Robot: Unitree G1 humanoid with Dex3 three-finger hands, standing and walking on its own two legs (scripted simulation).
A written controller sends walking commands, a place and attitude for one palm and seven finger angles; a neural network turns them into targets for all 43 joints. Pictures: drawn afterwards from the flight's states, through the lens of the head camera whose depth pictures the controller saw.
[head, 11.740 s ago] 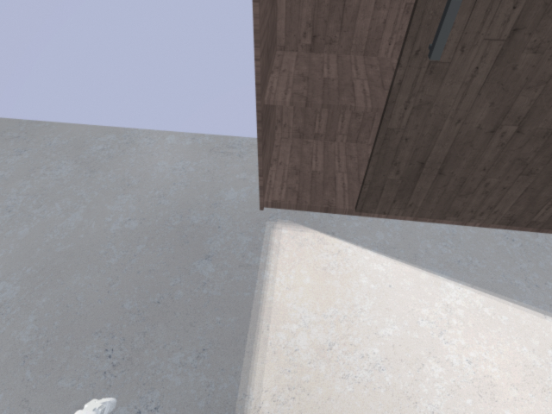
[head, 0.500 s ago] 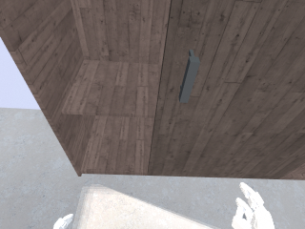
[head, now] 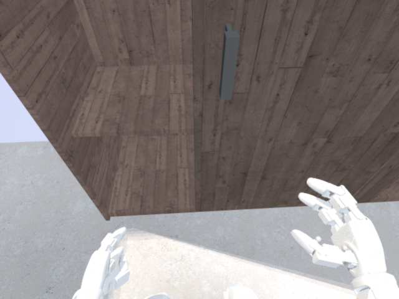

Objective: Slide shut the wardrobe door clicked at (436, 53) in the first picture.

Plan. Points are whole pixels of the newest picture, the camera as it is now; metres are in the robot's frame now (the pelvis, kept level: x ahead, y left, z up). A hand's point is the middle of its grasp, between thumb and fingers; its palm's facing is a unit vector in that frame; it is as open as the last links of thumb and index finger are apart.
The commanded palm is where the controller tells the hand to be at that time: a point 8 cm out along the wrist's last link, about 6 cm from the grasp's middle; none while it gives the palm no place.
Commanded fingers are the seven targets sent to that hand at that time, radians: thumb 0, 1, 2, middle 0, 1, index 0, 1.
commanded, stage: raise the hand with hooked fingers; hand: right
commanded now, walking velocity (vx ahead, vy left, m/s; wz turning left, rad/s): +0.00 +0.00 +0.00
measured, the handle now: (226, 62) +0.58 -0.04 +0.18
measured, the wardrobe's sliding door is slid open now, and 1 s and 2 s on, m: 0.44 0.44 0.44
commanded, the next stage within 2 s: move the hooked fingers beside the handle in 1.42 s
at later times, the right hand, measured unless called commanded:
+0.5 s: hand (367, 198) +0.26 -0.25 +0.14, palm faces -0.03 +1.00 -0.08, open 13.0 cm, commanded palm +0.24 -0.30 +0.15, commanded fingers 0.00 0.50 -0.30 0.30 1.20 0.30 1.20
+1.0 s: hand out of the picture +0.30 -0.28 +0.21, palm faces +0.00 +0.99 -0.11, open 14.0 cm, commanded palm +0.27 -0.32 +0.20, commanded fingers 0.00 0.50 -0.30 0.30 1.20 0.30 1.20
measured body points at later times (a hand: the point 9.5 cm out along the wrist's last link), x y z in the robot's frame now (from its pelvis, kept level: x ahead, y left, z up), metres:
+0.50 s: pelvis +0.02 -0.02 +0.04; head +0.02 -0.02 +0.49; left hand +0.19 +0.23 -0.02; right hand +0.26 -0.30 +0.15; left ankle +0.02 +0.10 -0.68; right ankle +0.07 -0.11 -0.68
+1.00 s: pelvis +0.03 -0.01 +0.05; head +0.02 +0.01 +0.50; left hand +0.20 +0.23 -0.02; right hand +0.30 -0.34 +0.22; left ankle +0.02 +0.10 -0.68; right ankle +0.07 -0.11 -0.68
